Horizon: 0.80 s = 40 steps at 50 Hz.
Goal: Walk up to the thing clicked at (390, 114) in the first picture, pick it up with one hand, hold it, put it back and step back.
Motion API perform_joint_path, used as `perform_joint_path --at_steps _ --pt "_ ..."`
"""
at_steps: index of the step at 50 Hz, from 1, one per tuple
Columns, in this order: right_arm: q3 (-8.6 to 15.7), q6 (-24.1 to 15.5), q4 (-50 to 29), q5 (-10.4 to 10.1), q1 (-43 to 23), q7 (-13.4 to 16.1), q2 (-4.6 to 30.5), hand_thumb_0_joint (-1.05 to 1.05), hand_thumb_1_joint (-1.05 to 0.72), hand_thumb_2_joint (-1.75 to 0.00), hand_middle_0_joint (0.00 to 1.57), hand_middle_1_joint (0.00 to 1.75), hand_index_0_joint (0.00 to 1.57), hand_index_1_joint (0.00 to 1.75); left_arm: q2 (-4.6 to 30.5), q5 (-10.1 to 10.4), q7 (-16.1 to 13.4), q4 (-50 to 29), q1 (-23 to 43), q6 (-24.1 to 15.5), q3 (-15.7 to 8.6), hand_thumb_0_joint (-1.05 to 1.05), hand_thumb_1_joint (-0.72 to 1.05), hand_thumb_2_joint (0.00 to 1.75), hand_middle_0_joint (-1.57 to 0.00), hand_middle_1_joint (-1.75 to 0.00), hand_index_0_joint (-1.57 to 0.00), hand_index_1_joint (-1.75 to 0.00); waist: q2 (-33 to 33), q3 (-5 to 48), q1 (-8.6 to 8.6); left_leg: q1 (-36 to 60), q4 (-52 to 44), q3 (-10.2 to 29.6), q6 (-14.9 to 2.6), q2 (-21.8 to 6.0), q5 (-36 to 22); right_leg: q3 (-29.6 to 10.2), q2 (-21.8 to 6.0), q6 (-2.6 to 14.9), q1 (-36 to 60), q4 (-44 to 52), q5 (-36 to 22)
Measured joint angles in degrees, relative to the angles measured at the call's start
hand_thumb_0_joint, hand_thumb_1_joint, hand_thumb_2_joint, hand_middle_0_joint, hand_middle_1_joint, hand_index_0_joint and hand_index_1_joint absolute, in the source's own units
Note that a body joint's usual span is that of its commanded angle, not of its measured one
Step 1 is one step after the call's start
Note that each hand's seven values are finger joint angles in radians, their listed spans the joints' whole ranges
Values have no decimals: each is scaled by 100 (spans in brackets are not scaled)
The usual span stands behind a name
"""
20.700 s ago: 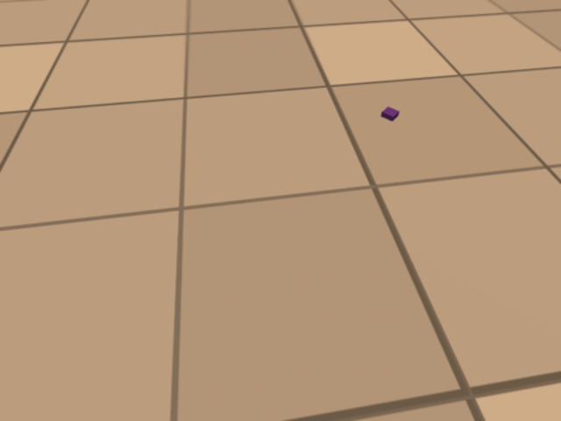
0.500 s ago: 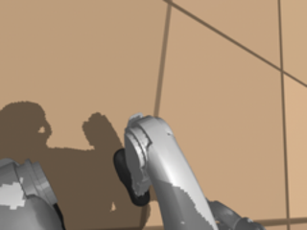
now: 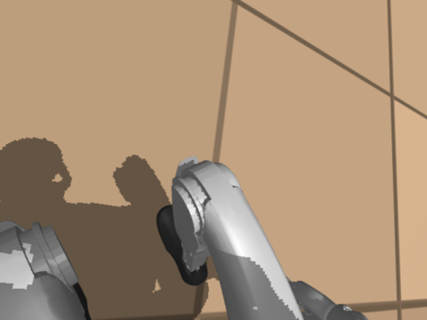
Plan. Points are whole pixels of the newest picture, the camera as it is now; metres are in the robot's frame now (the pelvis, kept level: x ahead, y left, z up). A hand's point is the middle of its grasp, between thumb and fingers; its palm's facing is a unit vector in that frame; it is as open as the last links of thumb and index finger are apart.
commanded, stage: close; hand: left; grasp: from above
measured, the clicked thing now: out of the picture +0.44 +0.30 -0.29
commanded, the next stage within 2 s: settle in 0.08 s
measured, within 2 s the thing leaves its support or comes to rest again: leaves its support in 0.46 s
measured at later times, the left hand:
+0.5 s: hand out of the picture +0.43 +0.31 -0.25, palm faces -0.40 -0.18 -0.90, open 10.0 cm
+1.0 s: hand out of the picture +0.43 +0.32 -0.15, palm faces -0.40 -0.13 -0.91, open 10.0 cm
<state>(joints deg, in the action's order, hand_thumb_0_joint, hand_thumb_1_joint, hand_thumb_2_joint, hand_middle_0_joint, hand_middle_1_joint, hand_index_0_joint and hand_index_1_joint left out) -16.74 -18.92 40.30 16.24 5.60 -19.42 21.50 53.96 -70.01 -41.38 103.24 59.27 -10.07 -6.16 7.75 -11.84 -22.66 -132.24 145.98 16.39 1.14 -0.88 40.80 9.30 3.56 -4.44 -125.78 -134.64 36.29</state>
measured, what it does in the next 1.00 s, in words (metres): stands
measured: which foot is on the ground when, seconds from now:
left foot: down 0.00-1.00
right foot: down 0.00-1.00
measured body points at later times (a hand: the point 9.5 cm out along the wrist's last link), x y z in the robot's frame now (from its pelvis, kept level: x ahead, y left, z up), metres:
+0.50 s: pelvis +0.00 +0.00 +0.00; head +0.27 +0.12 +0.34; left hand +0.45 +0.32 -0.19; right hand +0.04 -0.26 -0.05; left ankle +0.07 +0.13 -0.27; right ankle +0.13 -0.12 -0.27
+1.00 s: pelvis +0.00 -0.01 +0.02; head +0.22 +0.08 +0.40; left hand +0.44 +0.32 -0.10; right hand +0.09 -0.27 -0.08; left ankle +0.07 +0.13 -0.27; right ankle +0.13 -0.12 -0.27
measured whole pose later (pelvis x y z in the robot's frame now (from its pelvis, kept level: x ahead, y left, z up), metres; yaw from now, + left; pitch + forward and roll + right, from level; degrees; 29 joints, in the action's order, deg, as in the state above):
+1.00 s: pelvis +0.00 -0.01 +0.02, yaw +5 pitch +32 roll -9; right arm -5.7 -10.2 42.7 8.8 8.8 -15.1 18.4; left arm 39.0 -67.4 -25.9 86.0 54.6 -5.8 -2.4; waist -0.7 2.6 -14.9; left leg -133.0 139.2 10.0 1.0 -0.5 38.7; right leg 4.5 1.4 -3.0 -128.5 -132.9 36.9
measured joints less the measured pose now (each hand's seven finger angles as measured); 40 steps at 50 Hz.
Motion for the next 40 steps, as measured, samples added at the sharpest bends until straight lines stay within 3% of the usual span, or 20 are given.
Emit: perform_joint_path --at_steps 12,22,29,40 --pt "2 41 -30 -11 27 46 -1 0 -90 -90 20 30 20 30 48 6 92 -48 22 -13 -42 -1 7 24 -83 -22 -82 -21 -12 -5 -15 -17 -8 -9 2 -1 -11 -7 -2 -1 -26 -1 -10" --pt "165 111 14 -47 171 79 -37 0 -90 -90 20 30 20 30 -51 63 289 -339 -99 92 -226 -2 4 21 -89 -19 -87 -18 -88 99 61 -58 -54 -45 9 9 -3 -29 -27 24 -71 13 21" --pt "486 218 202 -156 346 40 -103 0 -90 -90 20 30 20 30 -398 158 536 -992 -389 224 -180 -1 3 21 -90 -17 -89 -17 -276 447 259 -108 -125 -127 14 17 19 -87 -65 58 -142 17 81" --pt "939 549 275 -566 364 119 -229 0 -90 -90 20 30 20 30 -1186 309 1120 -1514 -582 494 258 -1 3 23 -90 -14 -88 -15 -688 1195 588 -132 -450 -432 -34 14 -98 -310 -146 122 -239 138 83"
